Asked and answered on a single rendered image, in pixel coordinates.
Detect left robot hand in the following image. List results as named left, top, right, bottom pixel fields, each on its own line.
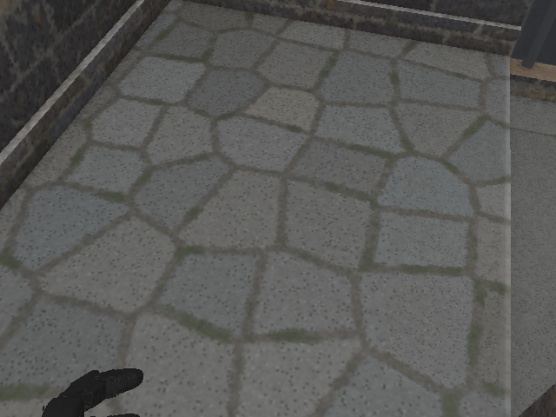
left=42, top=368, right=143, bottom=417

